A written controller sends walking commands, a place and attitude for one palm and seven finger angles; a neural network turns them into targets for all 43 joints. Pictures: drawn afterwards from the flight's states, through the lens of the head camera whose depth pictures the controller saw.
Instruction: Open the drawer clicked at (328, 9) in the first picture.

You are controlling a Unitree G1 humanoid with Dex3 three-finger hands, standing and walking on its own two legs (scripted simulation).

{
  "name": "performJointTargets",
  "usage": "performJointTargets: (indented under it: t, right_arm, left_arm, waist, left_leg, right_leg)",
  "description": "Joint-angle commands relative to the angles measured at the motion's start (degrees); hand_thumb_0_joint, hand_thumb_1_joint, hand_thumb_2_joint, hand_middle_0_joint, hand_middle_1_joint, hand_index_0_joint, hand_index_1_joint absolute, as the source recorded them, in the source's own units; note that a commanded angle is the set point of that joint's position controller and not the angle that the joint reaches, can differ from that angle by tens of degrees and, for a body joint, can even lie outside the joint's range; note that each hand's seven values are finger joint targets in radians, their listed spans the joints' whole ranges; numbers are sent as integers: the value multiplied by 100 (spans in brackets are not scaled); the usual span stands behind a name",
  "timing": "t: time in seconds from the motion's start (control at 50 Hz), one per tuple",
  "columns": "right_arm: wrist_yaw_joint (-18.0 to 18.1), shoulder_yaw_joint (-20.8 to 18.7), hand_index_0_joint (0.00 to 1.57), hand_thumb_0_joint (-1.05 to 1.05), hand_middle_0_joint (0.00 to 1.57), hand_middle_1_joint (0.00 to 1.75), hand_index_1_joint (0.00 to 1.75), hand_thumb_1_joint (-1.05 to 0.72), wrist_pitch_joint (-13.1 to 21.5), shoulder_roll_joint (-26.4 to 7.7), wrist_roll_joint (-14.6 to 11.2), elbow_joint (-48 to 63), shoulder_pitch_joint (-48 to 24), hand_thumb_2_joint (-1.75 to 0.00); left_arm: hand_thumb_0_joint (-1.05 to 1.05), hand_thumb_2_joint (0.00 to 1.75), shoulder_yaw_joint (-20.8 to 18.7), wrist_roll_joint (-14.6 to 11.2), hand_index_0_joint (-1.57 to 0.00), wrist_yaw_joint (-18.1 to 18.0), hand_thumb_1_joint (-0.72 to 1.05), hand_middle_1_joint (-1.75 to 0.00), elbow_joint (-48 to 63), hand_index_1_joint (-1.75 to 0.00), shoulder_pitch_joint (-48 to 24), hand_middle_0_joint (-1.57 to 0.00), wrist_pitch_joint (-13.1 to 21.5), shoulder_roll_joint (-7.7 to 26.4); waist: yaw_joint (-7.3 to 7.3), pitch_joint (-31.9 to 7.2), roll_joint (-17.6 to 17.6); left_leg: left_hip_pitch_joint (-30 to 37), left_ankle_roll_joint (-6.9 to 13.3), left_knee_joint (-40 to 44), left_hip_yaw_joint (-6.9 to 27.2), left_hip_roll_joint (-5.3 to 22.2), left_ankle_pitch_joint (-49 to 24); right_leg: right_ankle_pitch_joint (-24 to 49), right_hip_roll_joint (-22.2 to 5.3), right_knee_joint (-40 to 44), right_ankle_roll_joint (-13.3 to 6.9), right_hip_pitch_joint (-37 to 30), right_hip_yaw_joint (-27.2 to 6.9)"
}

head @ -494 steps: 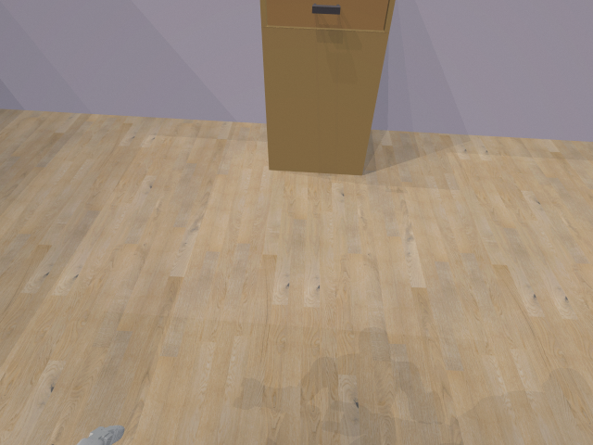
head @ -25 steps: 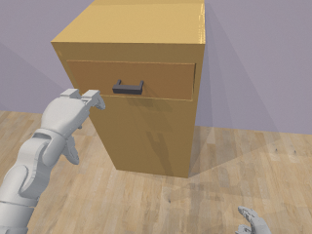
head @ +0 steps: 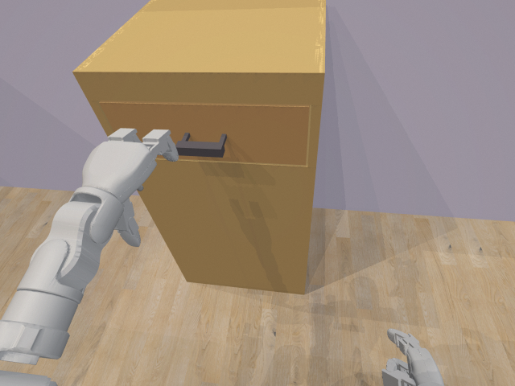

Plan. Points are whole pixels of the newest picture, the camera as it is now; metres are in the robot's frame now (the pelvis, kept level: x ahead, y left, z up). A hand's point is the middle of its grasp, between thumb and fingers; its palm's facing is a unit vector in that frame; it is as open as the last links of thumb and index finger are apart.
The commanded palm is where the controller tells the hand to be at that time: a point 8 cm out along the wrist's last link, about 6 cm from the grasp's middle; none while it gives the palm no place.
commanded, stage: move the hooked fingers above the handle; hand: left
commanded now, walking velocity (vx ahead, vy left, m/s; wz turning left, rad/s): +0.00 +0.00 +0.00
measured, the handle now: (202, 143) +0.58 +0.20 +0.04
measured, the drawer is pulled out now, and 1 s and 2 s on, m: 0.00 0.00 0.00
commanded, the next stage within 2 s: none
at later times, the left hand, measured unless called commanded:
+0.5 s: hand (154, 160) +0.42 +0.23 +0.13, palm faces +0.07 -0.03 -1.00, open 13.8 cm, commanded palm +0.40 +0.23 +0.18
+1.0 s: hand (170, 145) +0.49 +0.23 +0.11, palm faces -0.02 +0.04 -1.00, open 13.8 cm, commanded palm +0.47 +0.22 +0.16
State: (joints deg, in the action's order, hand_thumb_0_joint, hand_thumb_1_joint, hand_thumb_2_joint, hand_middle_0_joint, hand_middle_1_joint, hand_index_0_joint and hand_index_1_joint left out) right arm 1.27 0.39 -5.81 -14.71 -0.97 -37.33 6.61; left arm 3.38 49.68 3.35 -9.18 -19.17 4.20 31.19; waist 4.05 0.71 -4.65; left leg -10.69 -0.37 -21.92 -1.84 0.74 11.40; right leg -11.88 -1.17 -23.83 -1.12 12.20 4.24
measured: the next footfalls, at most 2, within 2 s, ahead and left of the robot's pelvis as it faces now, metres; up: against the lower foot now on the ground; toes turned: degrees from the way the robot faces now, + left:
none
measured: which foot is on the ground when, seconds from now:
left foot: down 0.00-1.00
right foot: down 0.00-1.00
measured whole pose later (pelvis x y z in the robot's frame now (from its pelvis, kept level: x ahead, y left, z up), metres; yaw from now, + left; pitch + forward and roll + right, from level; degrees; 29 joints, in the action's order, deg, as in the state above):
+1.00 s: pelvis +0.03 +0.01 -0.01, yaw -2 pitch +10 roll +1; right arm 0.8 -1.6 -8.9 -14.3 -1.2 -39.7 14.4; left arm 6.2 57.9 -3.8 -45.2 -44.5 -3.4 29.0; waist -0.8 -3.7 -3.6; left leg -20.7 0.3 -27.0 -4.0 0.9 15.7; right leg -15.3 -1.2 -28.9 -0.4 23.1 1.9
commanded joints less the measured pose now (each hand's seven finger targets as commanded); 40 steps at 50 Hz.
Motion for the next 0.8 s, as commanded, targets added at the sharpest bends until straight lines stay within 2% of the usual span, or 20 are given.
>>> performJointTargets:
  t: [0.0,0.04,0.08,0.1,0.14,0.2,0.26,0.3,0.34,0.4,0.42,0.46,0.48,0.54,0.6,0.64,0.68,0.72,0.76,0.78]
  right_arm:
    - [-45,-237,20,0,20,30,30,-90,136,-655,-49,749,-555,-90]
    - [-68,-245,20,0,20,30,30,-90,78,-679,-69,803,-553,-90]
    - [-53,-248,20,0,20,30,30,-90,30,-715,-79,829,-524,-90]
    - [-44,-257,20,0,20,30,30,-90,29,-734,-99,856,-521,-90]
    - [-11,-271,20,0,20,30,30,-90,55,-727,-79,896,-427,-90]
    - [59,-299,20,0,20,30,30,-90,90,-755,-46,819,-271,-90]
    - [68,-332,20,0,20,30,30,-90,125,-664,-38,738,-92,-90]
    - [52,-357,20,0,20,30,30,-90,128,-677,-34,652,-25,-90]
    - [19,-357,20,0,20,30,30,-90,113,-636,-49,588,18,-90]
    - [-39,-361,20,0,20,30,30,-90,52,-708,-77,535,3,-90]
    - [-49,-344,20,0,20,30,30,-90,22,-716,-86,538,1,-90]
    - [-56,-370,20,0,20,30,30,-90,-28,-764,-97,587,18,-90]
    - [-42,-378,20,0,20,30,30,-90,-55,-773,-105,627,36,-90]
    - [16,-383,20,0,20,30,30,-90,-95,-786,-145,701,123,-90]
    - [110,-401,20,0,20,30,30,-90,-45,-797,-100,704,285,-90]
    - [130,-436,20,0,20,30,30,-90,-13,-729,-67,652,456,-90]
    - [114,-450,20,0,20,30,30,-90,-10,-674,-41,602,579,-90]
    - [84,-455,20,0,20,30,30,-90,-4,-672,-22,483,693,-90]
    - [47,-436,20,0,20,30,30,-90,-21,-644,-7,364,716,-90]
    - [23,-412,20,0,20,30,30,-90,-34,-634,-3,328,677,-90]
  left_arm:
    - [0,30,-886,100,-30,-344,-50,-120,528,-120,-1959,-30,-302,1212]
    - [0,30,-505,162,-30,-229,-50,-120,526,-120,-2020,-30,-440,965]
    - [0,30,-341,193,-30,-82,-50,-120,403,-120,-2057,-30,-544,905]
    - [0,30,-193,175,-30,1,-50,-120,388,-120,-2208,-30,-537,779]
    - [0,30,-186,152,-30,59,-50,-120,600,-120,-2466,-30,-389,870]
    - [0,30,-712,148,-30,-49,-50,-120,737,-120,-2861,-30,-59,1448]
    - [0,30,-904,116,-30,-331,-50,-120,681,-120,-2984,-30,176,1453]
    - [0,30,-1144,139,-30,-551,-50,-120,368,-120,-3017,-30,164,1598]
    - [0,30,-1075,204,-30,-738,-50,-120,4,-120,-3005,-30,44,1450]
    - [0,30,-823,351,-30,-792,-50,-120,-560,-120,-2996,-30,-316,1241]
    - [0,30,-534,402,-30,-739,-50,-120,-659,-120,-3078,-30,-441,1032]
    - [0,30,-274,476,-30,-598,-50,-120,-721,-120,-3146,-30,-635,905]
    - [0,30,-124,491,-30,-495,-50,-120,-745,-120,-3234,-30,-694,824]
    - [0,30,356,435,-30,-158,-50,-120,-836,-120,-3701,-30,-643,480]
    - [0,30,180,367,-30,-61,-50,-120,-650,-120,-4285,-30,-250,765]
    - [0,30,24,367,-30,-182,-50,-120,-433,-120,-4610,-30,71,880]
    - [0,30,-186,370,-30,-414,-50,-120,-470,-120,-4634,-30,253,950]
    - [0,30,-584,412,-30,-696,-50,-120,-888,-120,-4621,-30,278,1232]
    - [0,30,-797,468,-30,-980,-50,-120,-1443,-120,-4484,-30,154,1283]
    - [0,30,-758,535,-30,-1099,-50,-120,-1704,-120,-4488,-30,33,1227]
  waist:
    - [44,-1609,331]
    - [-23,-1559,391]
    - [-94,-1533,562]
    - [-154,-1536,685]
    - [-137,-1742,682]
    - [-98,-2019,573]
    - [-31,-2195,316]
    - [1,-2140,278]
    - [1,-2027,271]
    - [-69,-1961,343]
    - [-120,-1889,404]
    - [-194,-2037,447]
    - [-241,-2103,513]
    - [-461,-1930,683]
    - [-494,-2167,582]
    - [-445,-2499,222]
    - [-372,-2643,91]
    - [-295,-2555,233]
    - [-222,-2422,379]
    - [-194,-2342,386]
  left_leg:
    - [-18,156,153,-84,-248,-1282]
    - [-28,177,131,-101,-252,-1286]
    - [-35,199,130,-98,-251,-1215]
    - [-24,213,129,-91,-260,-1126]
    - [49,251,108,-43,-283,-1120]
    - [128,260,63,4,-291,-1276]
    - [158,240,-30,8,-296,-1688]
    - [94,205,-67,-15,-274,-1810]
    - [-45,179,-78,-52,-266,-1825]
    - [-133,147,-75,-126,-229,-1792]
    - [-153,152,-75,-123,-212,-1802]
    - [-47,182,-114,-131,-197,-1827]
    - [0,204,-138,-126,-197,-1794]
    - [57,262,-181,-52,-214,-1503]
    - [216,288,-286,44,-245,-1598]
    - [395,263,-398,105,-248,-1970]
    - [461,213,-514,133,-230,-2474]
    - [257,172,-546,114,-201,-2637]
    - [-30,147,-521,24,-194,-2552]
    - [-190,131,-496,-22,-198,-2477]
  right_leg:
    - [1170,34,210,-56,-882,-295]
    - [1221,20,180,-52,-811,-288]
    - [1235,29,191,-37,-764,-286]
    - [1131,49,234,-24,-729,-297]
    - [1145,39,180,-23,-781,-315]
    - [1280,71,122,-36,-885,-331]
    - [1607,89,-31,-72,-879,-294]
    - [1617,120,-40,-86,-819,-279]
    - [1632,111,-97,-97,-744,-254]
    - [1608,123,-95,-103,-659,-243]
    - [1617,112,-123,-102,-577,-220]
    - [1657,115,-127,-95,-545,-235]
    - [1666,114,-130,-86,-544,-240]
    - [1446,126,-84,-67,-258,-237]
    - [1473,148,-148,-89,-205,-257]
    - [1635,161,-287,-128,-177,-261]
    - [1846,191,-402,-145,-129,-228]
    - [1920,214,-458,-150,-131,-198]
    - [1973,213,-504,-152,-186,-176]
    - [2015,204,-516,-151,-207,-183]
